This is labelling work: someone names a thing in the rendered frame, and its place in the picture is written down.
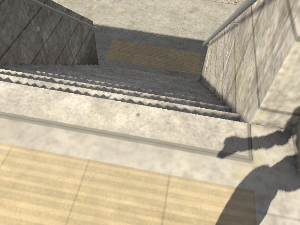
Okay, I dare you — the stairs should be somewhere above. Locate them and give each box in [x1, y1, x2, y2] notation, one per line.
[0, 63, 240, 122]

